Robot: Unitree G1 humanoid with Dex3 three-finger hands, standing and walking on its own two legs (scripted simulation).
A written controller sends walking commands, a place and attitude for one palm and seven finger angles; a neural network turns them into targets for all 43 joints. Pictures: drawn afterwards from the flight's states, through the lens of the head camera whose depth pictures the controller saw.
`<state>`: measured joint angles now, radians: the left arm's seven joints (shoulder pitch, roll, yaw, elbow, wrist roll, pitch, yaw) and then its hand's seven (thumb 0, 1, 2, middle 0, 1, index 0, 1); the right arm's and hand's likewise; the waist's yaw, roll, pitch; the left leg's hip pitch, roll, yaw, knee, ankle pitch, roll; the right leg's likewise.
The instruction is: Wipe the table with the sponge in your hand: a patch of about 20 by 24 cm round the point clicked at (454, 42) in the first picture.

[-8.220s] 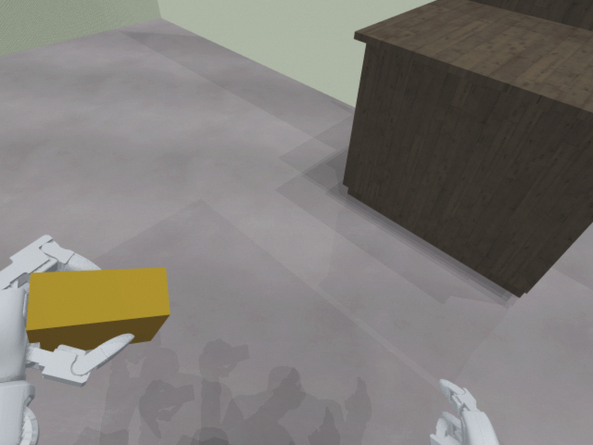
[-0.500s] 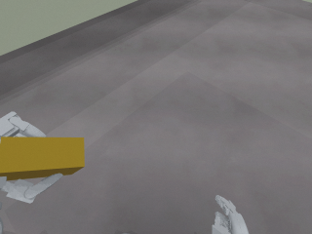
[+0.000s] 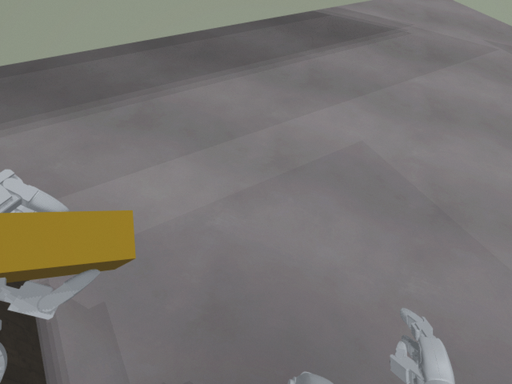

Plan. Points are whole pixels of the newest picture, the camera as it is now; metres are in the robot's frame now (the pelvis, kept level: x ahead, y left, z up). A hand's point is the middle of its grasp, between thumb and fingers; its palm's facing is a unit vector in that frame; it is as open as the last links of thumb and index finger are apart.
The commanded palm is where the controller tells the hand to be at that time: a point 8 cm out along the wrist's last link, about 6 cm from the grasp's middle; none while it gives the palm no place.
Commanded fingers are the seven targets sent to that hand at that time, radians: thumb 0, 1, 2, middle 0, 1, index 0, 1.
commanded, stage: turn to face it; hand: left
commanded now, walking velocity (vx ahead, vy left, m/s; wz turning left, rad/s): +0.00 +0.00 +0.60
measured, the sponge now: (85, 245) +0.23 +0.21 +0.16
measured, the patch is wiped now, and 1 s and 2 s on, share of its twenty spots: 0.00 0.00 0.00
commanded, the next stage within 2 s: none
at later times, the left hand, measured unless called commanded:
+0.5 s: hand out of the picture +0.05 +0.25 +0.17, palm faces +0.57 -0.69 -0.45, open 9.7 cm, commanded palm -0.02 +0.28 +0.19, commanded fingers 0.00 0.10 1.30 -1.20 -1.60 -1.20 -1.60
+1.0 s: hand out of the picture -0.12 +0.23 +0.17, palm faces +0.76 -0.42 -0.51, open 9.7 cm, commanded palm -0.18 +0.23 +0.19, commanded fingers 0.00 0.10 1.30 -1.20 -1.60 -1.20 -1.60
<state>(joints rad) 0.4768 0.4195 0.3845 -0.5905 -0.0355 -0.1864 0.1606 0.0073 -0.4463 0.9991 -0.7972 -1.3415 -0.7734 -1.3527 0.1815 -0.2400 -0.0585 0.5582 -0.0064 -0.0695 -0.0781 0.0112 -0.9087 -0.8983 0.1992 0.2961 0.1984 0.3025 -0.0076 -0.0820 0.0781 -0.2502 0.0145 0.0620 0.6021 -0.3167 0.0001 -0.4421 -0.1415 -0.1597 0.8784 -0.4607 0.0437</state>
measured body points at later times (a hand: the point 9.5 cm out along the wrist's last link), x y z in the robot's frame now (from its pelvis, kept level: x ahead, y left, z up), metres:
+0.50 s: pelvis -0.08 -0.04 +0.02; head -0.05 -0.04 +0.47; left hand +0.01 +0.28 +0.19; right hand +0.15 -0.22 -0.08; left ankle -0.12 +0.08 -0.66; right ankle -0.05 -0.14 -0.72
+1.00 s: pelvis -0.15 -0.09 +0.00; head -0.10 -0.09 +0.45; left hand -0.16 +0.25 +0.20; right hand +0.11 -0.14 -0.11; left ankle -0.18 +0.08 -0.71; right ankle -0.08 -0.16 -0.73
